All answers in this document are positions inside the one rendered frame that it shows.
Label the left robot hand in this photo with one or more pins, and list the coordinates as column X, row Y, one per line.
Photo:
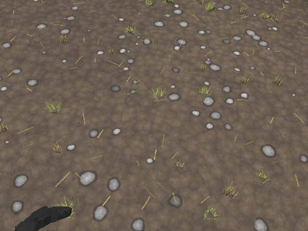
column 42, row 217

